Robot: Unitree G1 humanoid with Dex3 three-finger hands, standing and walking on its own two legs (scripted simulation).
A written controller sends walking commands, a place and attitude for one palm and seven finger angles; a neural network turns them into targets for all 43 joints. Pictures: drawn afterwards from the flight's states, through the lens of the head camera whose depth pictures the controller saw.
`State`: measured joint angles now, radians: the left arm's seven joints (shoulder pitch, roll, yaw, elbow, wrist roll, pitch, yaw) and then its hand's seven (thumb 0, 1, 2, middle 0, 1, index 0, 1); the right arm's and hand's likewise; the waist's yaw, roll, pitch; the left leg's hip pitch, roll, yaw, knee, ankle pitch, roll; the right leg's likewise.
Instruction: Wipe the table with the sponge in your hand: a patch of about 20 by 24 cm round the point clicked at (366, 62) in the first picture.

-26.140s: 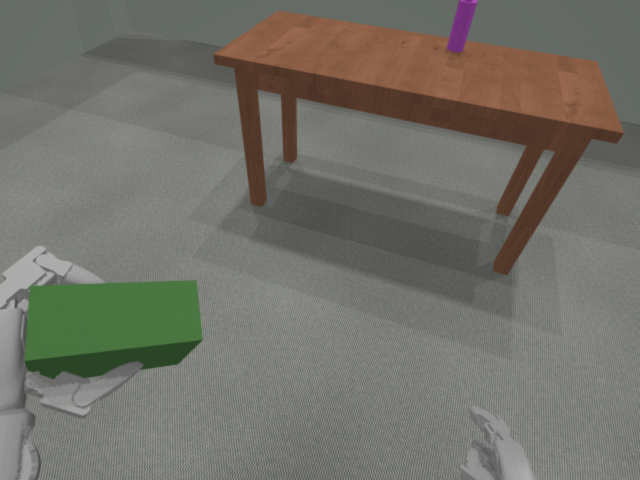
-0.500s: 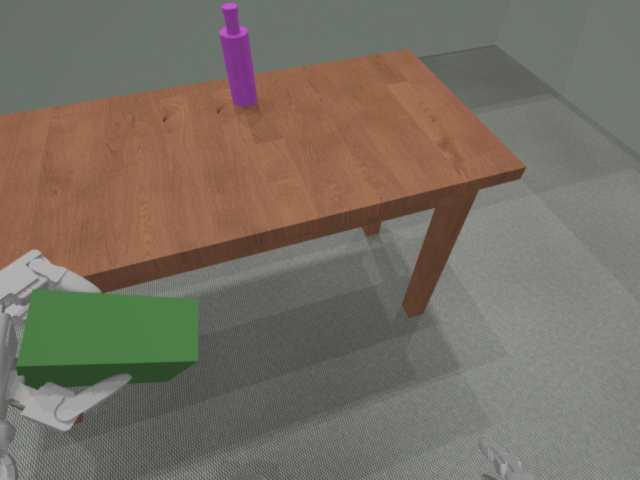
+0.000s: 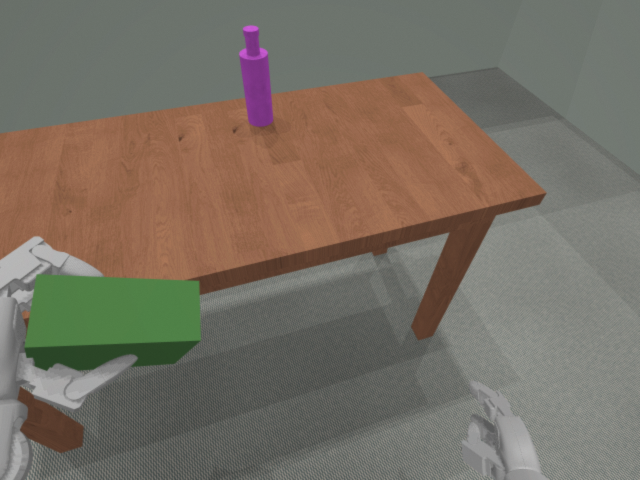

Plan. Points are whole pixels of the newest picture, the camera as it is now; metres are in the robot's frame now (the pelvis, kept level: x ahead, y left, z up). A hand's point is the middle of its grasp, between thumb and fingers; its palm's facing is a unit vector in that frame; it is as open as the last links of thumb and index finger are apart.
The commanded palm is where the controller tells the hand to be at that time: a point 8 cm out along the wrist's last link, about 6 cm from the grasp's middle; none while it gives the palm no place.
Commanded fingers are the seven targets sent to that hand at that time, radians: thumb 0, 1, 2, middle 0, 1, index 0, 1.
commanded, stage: come to a stop and stand still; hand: left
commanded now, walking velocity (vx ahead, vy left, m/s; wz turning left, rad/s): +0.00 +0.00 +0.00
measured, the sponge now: (141, 325) +0.23 +0.20 +0.13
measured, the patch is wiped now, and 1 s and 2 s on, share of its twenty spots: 0.00 0.00 0.00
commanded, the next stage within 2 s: look again from close up in 0.60 s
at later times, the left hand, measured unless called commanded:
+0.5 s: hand (34, 348) +0.19 +0.27 +0.16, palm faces +0.39 -0.84 -0.37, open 10.2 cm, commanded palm +0.13 +0.31 +0.18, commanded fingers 0.00 0.10 1.30 -1.20 -1.60 -1.20 -1.60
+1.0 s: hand (55, 360) +0.19 +0.26 +0.14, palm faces +0.23 -0.90 -0.38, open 10.2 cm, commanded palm +0.14 +0.32 +0.18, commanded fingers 0.00 0.10 1.30 -1.20 -1.60 -1.20 -1.60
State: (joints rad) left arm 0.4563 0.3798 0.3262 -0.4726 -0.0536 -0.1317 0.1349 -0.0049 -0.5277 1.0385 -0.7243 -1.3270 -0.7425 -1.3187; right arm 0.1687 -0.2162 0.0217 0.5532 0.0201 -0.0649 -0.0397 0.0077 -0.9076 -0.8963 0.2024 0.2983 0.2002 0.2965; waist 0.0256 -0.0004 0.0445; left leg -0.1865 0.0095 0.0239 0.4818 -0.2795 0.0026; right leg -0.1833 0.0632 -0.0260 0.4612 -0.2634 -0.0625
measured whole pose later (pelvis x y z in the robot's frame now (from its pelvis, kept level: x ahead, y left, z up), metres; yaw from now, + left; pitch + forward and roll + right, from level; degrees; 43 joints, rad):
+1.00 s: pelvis -0.04 +0.05 +0.00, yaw -3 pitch -1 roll -1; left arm 0.48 0.34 0.27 -0.44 -0.02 -0.22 0.06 0.00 -0.53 1.04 -0.73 -1.32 -0.74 -1.31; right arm 0.22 -0.21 0.01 0.56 0.01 -0.15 -0.01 0.01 -0.91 -0.90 0.20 0.30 0.20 0.30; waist 0.01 -0.02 0.05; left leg -0.23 -0.02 0.09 0.47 -0.23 0.07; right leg -0.23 0.03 0.04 0.43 -0.18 0.00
